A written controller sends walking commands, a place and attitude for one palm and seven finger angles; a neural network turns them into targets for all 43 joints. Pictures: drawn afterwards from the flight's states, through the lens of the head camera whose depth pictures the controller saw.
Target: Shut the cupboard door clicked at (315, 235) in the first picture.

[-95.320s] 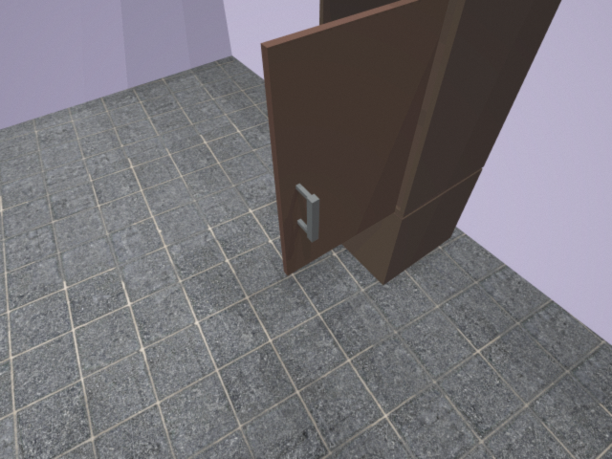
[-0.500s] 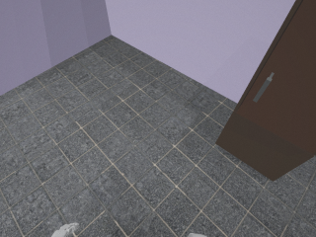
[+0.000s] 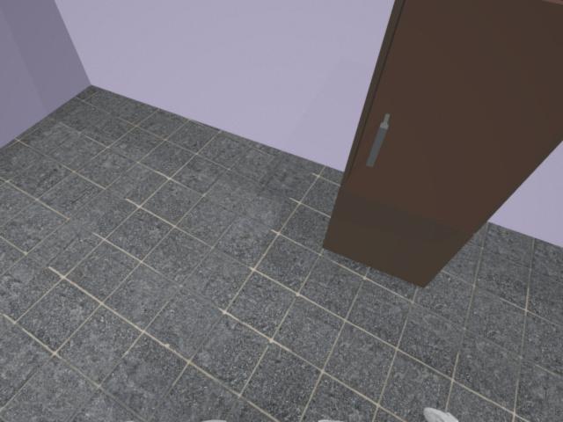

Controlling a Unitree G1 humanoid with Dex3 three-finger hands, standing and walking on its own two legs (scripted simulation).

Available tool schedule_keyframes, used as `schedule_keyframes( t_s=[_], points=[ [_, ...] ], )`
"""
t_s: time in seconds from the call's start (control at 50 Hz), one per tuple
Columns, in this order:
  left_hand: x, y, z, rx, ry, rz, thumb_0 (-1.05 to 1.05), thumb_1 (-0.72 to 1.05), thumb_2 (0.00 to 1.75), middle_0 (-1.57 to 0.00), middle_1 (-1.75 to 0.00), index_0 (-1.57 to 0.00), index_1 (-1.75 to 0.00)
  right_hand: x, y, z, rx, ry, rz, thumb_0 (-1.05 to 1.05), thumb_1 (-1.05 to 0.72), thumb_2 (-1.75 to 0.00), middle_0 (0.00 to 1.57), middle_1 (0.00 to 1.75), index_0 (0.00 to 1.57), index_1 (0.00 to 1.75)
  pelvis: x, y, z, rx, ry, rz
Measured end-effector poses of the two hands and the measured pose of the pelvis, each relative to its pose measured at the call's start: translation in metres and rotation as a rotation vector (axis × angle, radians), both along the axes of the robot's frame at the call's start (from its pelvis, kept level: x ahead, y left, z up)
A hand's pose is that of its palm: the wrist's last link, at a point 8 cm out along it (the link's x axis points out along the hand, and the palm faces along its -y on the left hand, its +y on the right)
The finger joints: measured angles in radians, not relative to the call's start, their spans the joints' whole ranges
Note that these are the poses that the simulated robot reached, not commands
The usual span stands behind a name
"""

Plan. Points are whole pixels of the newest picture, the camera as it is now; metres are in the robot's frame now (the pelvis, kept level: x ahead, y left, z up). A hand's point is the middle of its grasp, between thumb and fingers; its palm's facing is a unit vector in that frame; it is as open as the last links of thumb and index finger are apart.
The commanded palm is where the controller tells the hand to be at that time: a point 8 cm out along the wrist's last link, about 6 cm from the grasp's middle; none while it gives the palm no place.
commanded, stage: turn to face it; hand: left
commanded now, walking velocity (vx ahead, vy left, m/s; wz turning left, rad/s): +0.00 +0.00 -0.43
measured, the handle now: (378, 141) +0.76 -0.20 -0.09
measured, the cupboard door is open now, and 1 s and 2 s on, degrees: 2 2 2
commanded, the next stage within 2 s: take the last steps up to it in 0.40 s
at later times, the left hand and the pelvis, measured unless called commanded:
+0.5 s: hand out of the picture +0.13 +0.15 -0.15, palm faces -0.17 -0.96 -0.22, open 7.4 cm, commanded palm none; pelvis +0.02 -0.02 +0.01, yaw -10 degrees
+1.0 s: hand (258, 351) +0.25 +0.05 -0.16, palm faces -0.33 -0.92 -0.21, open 7.4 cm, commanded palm none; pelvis +0.09 -0.10 +0.00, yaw -18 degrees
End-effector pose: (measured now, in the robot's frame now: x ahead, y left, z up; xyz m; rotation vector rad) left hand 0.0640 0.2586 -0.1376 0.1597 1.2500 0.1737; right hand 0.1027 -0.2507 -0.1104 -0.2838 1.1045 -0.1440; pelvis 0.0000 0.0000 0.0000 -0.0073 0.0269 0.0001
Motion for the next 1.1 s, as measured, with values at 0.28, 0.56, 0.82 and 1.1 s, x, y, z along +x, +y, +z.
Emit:
schedule_keyframes(
  t_s=[0.28, 0.56, 0.82, 1.1],
  points=[
    [0.071, -0.037, 0.021, 0.059, -0.09, -0.19, 0.0, 0.91, 0.9, -0.2, -0.3, -0.2, -0.29, -0.086, -0.04, -0.031, 0.053, 0.168, -0.22, 0.0, -0.91, -0.9, 0.2, 0.3, 0.2, 0.3, 0.007, -0.025, -0.004, -0.009, -0.011, -0.119],
    [0.07, -0.051, 0.0, -0.02, 0.004, -0.218, 0.0, 0.9, 0.9, -0.2, -0.3, -0.21, -0.3, -0.077, -0.023, -0.013, 0.032, 0.119, -0.287, 0.0, -0.91, -0.9, 0.2, 0.3, 0.2, 0.3, 0.027, -0.014, 0.001, -0.013, -0.005, -0.201],
    [0.128, -0.08, 0.015, -0.044, 0.033, -0.346, 0.01, 0.91, 0.9, -0.2, -0.3, -0.2, -0.29, -0.134, -0.014, 0.002, 0.07, 0.246, -0.425, 0.0, -0.91, -0.9, 0.21, 0.3, 0.2, 0.3, 0.057, -0.039, 0.019, -0.024, 0.009, -0.293],
    [0.183, -0.179, 0.014, -0.026, -0.019, -0.348, 0.0, 0.91, 0.9, -0.2, -0.3, -0.2, -0.29, -0.088, -0.108, -0.017, 0.096, 0.314, -0.469, 0.01, -0.91, -0.9, 0.2, 0.3, 0.2, 0.3, 0.118, -0.122, 0.011, -0.007, -0.008, -0.296]
  ],
)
